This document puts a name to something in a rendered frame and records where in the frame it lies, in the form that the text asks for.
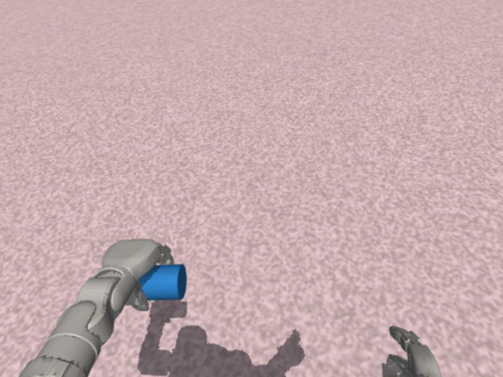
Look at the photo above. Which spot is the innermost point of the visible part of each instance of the can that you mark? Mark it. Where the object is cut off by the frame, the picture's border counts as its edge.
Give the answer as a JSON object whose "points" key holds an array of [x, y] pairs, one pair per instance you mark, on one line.
{"points": [[164, 282]]}

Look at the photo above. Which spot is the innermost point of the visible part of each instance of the left robot arm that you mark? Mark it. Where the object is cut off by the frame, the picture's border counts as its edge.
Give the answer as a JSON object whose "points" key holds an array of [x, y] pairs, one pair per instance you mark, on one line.
{"points": [[85, 326]]}

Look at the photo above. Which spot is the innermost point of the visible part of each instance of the left robot hand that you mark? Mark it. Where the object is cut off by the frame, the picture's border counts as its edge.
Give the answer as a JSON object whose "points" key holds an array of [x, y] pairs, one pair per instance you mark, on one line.
{"points": [[137, 257]]}

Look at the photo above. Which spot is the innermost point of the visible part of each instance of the right robot hand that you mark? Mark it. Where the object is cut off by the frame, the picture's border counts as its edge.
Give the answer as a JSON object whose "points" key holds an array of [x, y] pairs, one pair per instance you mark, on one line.
{"points": [[420, 363]]}

